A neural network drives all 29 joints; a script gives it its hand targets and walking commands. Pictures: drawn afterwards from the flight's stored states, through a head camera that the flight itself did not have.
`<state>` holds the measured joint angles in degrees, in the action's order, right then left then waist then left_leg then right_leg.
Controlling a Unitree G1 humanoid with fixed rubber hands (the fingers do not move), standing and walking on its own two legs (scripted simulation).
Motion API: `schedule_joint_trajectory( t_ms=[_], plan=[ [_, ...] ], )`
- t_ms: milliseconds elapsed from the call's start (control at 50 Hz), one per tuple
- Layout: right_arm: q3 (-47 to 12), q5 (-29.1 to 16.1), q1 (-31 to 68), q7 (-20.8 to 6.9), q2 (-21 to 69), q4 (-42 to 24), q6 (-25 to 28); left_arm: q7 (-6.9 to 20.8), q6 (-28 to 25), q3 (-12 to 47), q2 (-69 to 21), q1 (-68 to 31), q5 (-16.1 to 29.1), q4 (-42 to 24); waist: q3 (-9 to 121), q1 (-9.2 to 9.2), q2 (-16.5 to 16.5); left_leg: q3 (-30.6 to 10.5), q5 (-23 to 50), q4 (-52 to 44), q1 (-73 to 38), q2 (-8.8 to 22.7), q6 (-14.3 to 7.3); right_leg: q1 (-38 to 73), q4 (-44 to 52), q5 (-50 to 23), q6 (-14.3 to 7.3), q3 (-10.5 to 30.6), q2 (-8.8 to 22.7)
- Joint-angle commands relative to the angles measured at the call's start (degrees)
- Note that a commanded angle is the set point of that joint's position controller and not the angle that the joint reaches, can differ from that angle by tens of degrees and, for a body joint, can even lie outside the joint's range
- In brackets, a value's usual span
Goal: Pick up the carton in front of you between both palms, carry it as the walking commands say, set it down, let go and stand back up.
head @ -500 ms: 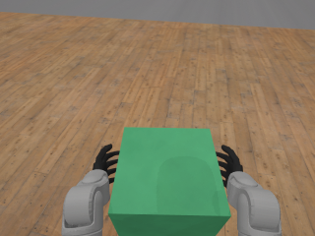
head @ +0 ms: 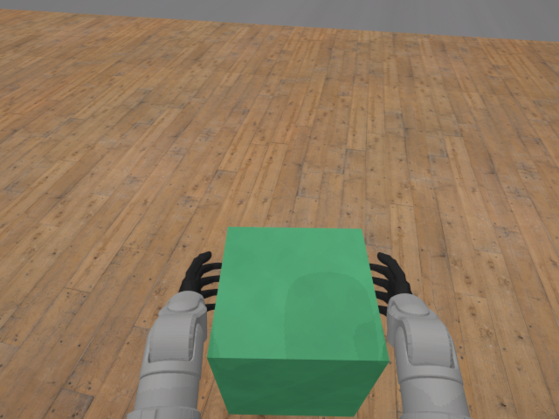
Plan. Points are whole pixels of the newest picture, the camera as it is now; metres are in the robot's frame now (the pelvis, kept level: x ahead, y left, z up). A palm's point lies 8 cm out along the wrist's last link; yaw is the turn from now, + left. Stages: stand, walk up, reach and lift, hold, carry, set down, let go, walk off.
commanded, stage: carry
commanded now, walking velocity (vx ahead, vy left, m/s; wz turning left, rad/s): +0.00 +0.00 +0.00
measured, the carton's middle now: (292, 324) +0.29 +0.00 -0.04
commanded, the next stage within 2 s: hold in 1.18 s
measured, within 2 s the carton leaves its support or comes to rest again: neither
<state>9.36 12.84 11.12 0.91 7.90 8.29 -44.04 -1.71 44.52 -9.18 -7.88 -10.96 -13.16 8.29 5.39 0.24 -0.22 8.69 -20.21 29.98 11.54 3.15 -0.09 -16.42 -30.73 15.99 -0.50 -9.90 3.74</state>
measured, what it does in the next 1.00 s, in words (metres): stands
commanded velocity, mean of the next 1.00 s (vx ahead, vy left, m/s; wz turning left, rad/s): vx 0.00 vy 0.00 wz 0.00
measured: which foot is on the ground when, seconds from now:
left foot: down 0.00-1.00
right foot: down 0.00-1.00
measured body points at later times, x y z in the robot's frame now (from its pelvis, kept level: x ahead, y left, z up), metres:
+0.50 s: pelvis -0.03 +0.00 +0.00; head -0.05 +0.01 +0.45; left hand +0.28 +0.15 +0.03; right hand +0.28 -0.15 +0.04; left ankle -0.05 +0.11 -0.73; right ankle +0.00 -0.11 -0.73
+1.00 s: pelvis -0.04 +0.01 +0.00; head -0.06 +0.01 +0.45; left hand +0.27 +0.16 +0.04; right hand +0.27 -0.14 +0.04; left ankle -0.05 +0.11 -0.73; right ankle +0.00 -0.11 -0.73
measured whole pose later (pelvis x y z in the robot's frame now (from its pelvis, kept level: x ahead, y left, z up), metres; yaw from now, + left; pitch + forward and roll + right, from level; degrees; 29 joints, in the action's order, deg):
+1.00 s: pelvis -0.04 +0.01 +0.00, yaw +0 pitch +2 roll +0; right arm 11.4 14.1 13.8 0.3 8.4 10.6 -41.7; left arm -1.2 42.2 -11.2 -8.4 -13.7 -14.1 10.6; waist 5.3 0.0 -0.1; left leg 9.3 -17.3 30.4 14.7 2.5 -1.5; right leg -18.8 -29.1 11.6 0.0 -9.3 4.5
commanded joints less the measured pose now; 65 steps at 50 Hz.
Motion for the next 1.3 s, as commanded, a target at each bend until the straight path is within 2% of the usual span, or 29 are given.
schedule_joint_trajectory(
  t_ms=[0, 80, 160, 280, 480, 1160, 1180, 1200, 1220, 1240, 1260, 1280],
  plan=[
    [-26.65, -10.23, 28.72, -11.36, 45.03, 2.78, 8.07, 11.90, -8.38, 26.85, -45.61, -29.48, 11.03, 1.81, 12.94, -0.22, 0.16, -5.10, 15.16, -4.75, -1.29, 5.71, -0.68, 7.12, 4.10, -17.43, -0.77, 6.16, 6.00],
    [-29.21, -11.47, 30.87, -12.47, 48.86, 1.91, 8.70, 13.05, -9.14, 29.85, -49.68, -31.76, 12.58, 1.17, 13.84, -0.30, 0.19, -5.27, 13.48, -4.83, -1.20, 5.77, -0.81, 7.09, 4.29, -16.10, -0.82, 6.30, 5.88],
    [-31.18, -12.47, 28.74, -12.54, 50.61, 0.18, 5.99, 13.02, -6.45, 31.63, -51.16, -30.04, 13.68, -1.19, 14.10, -0.13, 0.27, -5.41, 12.79, -4.90, -0.74, 5.98, -0.95, 6.70, 4.41, -15.58, -0.87, 6.47, 5.99],
    [-29.25, -11.89, 27.01, -12.20, 49.19, -0.29, 3.60, 12.75, -3.94, 29.62, -49.65, -27.99, 12.72, -1.15, 13.45, -0.05, 0.32, -5.50, 14.05, -4.84, 0.49, 6.28, -0.77, 6.27, 4.21, -16.66, -0.58, 6.38, 6.11],
    [-30.52, -13.05, 29.35, -12.62, 50.99, -1.11, 4.10, 12.96, -4.37, 30.69, -51.30, -30.21, 13.79, -2.11, 13.60, -0.16, 0.01, -5.69, 13.26, -5.20, 0.93, 6.17, -1.00, 6.13, 4.37, -15.28, -0.48, 6.34, 5.95],
    [-29.59, -12.40, 28.52, -12.85, 51.08, -0.22, 4.02, 13.25, -4.30, 30.18, -51.36, -29.69, 13.35, -1.23, 14.03, -0.23, -0.17, -5.91, 14.48, -5.29, 1.45, 6.32, -1.55, 5.50, 4.05, -14.59, 0.16, 6.03, 5.95],
    [-28.53, -11.97, 22.80, -13.17, 52.70, -1.50, 3.38, 13.56, -4.01, 28.53, -53.36, -24.36, 12.91, -0.32, 7.90, 0.51, -3.26, -15.61, 30.60, -8.80, -3.66, -6.11, -1.10, 16.56, 6.21, -22.48, -1.26, 11.97, -9.53],
    [-28.81, -12.30, 23.75, -13.15, 50.50, -4.02, 3.92, 13.08, -4.88, 27.96, -52.11, -25.39, 12.59, -1.92, 11.08, 0.96, -3.13, -15.49, 35.58, -7.48, -7.08, -5.66, -0.19, 18.10, 6.80, -25.59, -1.68, 14.39, -8.80],
    [-28.50, -12.04, 24.22, -13.19, 50.25, -2.91, 3.97, 12.88, -5.03, 27.67, -52.22, -24.82, 12.33, -1.73, 10.49, 0.60, -2.60, -15.91, 35.86, -8.14, -8.63, -5.63, 0.09, 18.18, 7.67, -25.00, -1.62, 14.49, -9.21],
    [-27.96, -11.28, 24.75, -13.10, 49.72, -3.75, 4.34, 12.67, -5.12, 27.22, -51.78, -24.21, 10.75, -2.07, 10.43, -0.45, -3.24, -16.28, 33.66, -8.93, -9.56, -5.68, 0.05, 17.76, 7.84, -23.20, -1.50, 13.88, -9.19],
    [-27.49, -11.17, 25.39, -13.33, 49.30, -3.51, 4.36, 12.65, -5.19, 26.55, -51.04, -24.34, 10.16, -2.04, 8.93, -0.72, -1.87, -15.87, 33.53, -8.99, -9.64, -5.73, 0.23, 16.66, 8.21, -22.82, -1.26, 13.60, -9.41],
    [-27.83, -11.51, 26.35, -13.34, 50.10, -2.24, 4.70, 12.70, -5.55, 26.82, -51.33, -25.98, 10.52, -1.65, 9.54, -0.96, -1.85, -15.61, 31.03, -9.18, -8.25, -5.93, 0.36, 18.33, 8.33, -22.38, -1.07, 13.74, -9.35]
  ],
)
